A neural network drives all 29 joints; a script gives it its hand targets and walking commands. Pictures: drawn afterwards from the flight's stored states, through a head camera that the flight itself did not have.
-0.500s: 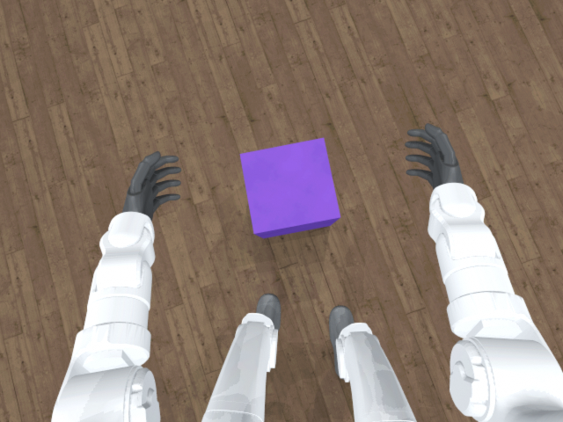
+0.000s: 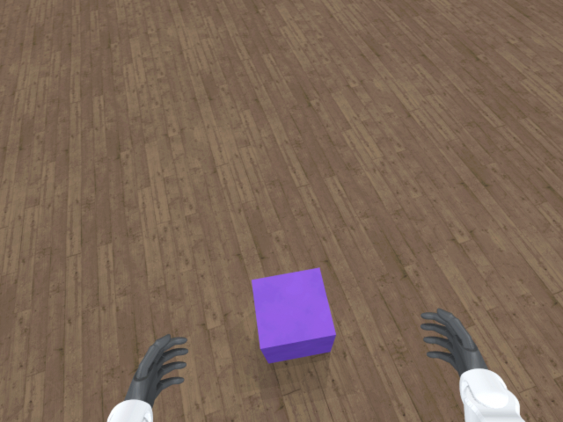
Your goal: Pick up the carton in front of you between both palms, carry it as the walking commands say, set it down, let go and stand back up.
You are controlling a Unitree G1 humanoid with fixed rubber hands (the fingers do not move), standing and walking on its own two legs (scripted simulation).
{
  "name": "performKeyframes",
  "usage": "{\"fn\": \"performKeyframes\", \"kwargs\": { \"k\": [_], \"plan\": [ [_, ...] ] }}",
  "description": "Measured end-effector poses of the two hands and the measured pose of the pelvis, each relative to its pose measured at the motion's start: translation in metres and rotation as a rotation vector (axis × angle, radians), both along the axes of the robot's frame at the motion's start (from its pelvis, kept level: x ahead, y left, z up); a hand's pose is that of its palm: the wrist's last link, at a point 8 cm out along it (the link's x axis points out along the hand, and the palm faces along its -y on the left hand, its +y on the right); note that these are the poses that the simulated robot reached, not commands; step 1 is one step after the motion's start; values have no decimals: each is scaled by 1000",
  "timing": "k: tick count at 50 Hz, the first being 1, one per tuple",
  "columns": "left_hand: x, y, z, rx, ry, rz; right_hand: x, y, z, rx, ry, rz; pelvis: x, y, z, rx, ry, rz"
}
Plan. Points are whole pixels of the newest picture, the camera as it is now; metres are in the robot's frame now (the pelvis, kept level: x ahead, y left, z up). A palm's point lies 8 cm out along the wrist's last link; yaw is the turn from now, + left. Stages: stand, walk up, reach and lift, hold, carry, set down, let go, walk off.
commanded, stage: let go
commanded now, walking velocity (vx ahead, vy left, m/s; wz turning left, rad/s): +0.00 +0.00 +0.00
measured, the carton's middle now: (293, 317) +0.43 +0.04 -0.65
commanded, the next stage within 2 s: stand in 0.56 s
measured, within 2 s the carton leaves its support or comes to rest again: neither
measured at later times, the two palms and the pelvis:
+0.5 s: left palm (143, 395) +0.17 +0.23 -0.06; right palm (497, 405) +0.16 -0.24 -0.06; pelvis +0.00 -0.01 +0.00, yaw +0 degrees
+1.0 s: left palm (107, 404) +0.16 +0.30 -0.10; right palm (532, 420) +0.15 -0.28 -0.07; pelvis +0.02 +0.02 +0.00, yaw -1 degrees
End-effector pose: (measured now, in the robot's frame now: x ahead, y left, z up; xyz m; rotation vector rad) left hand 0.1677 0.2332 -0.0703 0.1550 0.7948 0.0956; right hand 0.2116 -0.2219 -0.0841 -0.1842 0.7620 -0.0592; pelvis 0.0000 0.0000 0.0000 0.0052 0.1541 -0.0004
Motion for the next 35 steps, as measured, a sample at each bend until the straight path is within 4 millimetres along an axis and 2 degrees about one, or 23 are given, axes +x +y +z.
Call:
{"fn": "performKeyframes", "kwargs": {
  "k": [5,11,20,29,35],
  "plan": [
    [-7,-7,6,-3,-2,-14,-24,-13,14,-1,8,-10,5,-8,4,4,-95,4],
    [-1,-14,8,-4,-8,-35,-44,-25,22,-2,26,-21,6,-14,5,6,-176,3],
    [0,-15,8,3,5,-42,-49,-22,24,5,36,-18,4,-12,4,5,-231,-3],
    [-2,6,10,65,16,1,-52,-13,17,-25,30,-23,3,-2,1,1,-228,6],
    [-8,37,-5,130,26,10,-65,-38,11,-156,99,-41,5,3,-2,-7,-173,-4]
  ]
}}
